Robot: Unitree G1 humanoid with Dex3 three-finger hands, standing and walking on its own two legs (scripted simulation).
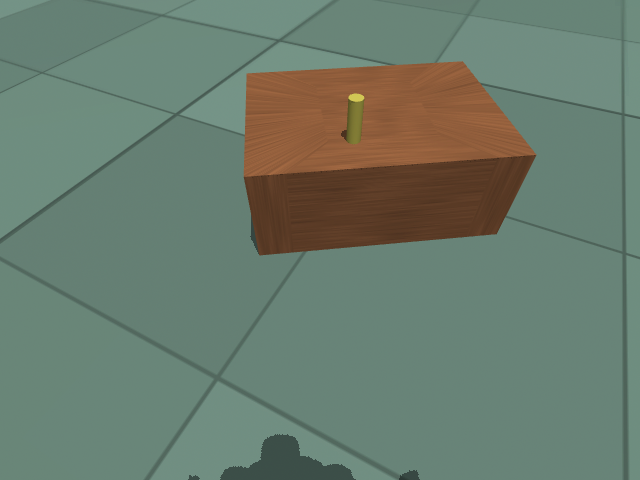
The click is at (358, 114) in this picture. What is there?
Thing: slim round
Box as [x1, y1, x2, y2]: [346, 94, 363, 143]
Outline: 351,94 348,97 346,140 350,143 357,143 360,140 363,96 360,94
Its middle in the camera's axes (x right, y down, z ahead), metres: +0.12 -0.43 +1.37
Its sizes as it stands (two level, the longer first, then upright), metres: 0.054 0.054 0.169
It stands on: a support 0.42 m high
